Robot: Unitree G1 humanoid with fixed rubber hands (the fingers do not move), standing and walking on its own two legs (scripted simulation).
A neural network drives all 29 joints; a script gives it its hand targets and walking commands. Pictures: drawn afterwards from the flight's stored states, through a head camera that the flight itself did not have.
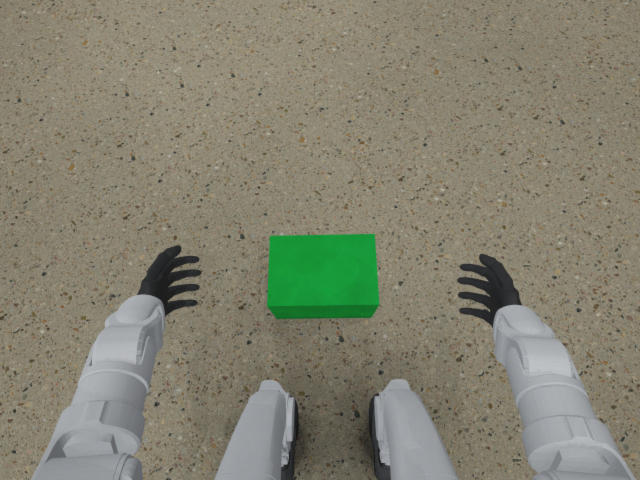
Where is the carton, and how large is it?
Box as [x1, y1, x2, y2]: [267, 234, 378, 318]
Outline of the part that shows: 374,234 270,236 267,306 277,318 370,317 378,305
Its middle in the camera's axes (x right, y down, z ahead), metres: +0.01 +0.11 +1.04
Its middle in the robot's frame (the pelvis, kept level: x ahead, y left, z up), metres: +0.50 +0.02 -0.60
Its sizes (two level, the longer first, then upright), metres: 0.268 0.181 0.188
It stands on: the floor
